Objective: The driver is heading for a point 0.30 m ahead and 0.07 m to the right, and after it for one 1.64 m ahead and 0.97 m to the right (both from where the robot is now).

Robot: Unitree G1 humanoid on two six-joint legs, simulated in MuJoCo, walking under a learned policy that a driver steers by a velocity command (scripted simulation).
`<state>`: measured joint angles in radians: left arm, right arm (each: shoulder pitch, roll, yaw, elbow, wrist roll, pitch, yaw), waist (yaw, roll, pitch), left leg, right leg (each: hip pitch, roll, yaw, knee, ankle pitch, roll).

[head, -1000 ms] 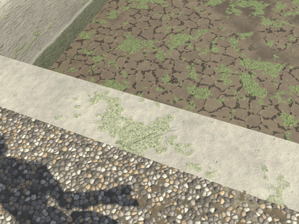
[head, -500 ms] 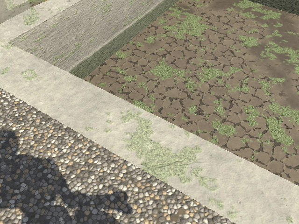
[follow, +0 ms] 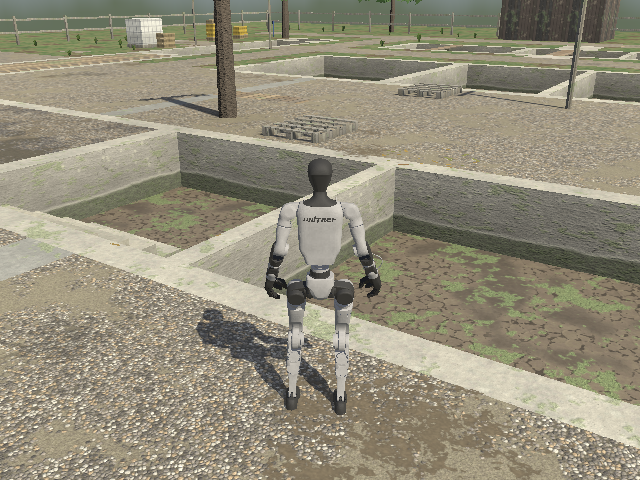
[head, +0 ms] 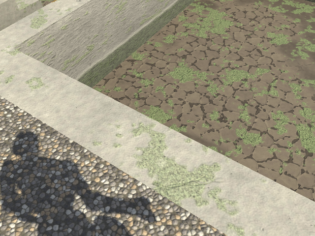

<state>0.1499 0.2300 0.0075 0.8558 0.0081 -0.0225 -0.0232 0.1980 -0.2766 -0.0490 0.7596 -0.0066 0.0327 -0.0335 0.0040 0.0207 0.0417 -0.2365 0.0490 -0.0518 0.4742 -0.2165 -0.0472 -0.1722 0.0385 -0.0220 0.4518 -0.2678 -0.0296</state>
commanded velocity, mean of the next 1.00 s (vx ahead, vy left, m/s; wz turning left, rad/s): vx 0.13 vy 0.00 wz -0.12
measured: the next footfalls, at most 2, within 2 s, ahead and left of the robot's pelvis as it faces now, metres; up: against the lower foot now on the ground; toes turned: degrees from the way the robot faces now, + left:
left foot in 0.96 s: +0.31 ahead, +0.08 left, +0.00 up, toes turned -13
right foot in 1.34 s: +0.16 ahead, -0.12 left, +0.00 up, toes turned -26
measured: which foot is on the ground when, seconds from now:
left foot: down 0.00-0.70, up 0.72-0.94, down 0.96-1.00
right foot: down 0.00-0.96, up 0.98-1.00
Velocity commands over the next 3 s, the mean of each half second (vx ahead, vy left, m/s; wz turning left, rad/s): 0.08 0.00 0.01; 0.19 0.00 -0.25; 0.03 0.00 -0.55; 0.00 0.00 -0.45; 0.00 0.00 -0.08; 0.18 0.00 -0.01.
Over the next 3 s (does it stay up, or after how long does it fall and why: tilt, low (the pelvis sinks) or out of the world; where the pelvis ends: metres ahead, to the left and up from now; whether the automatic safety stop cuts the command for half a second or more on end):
stays up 0.22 -0.04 0.00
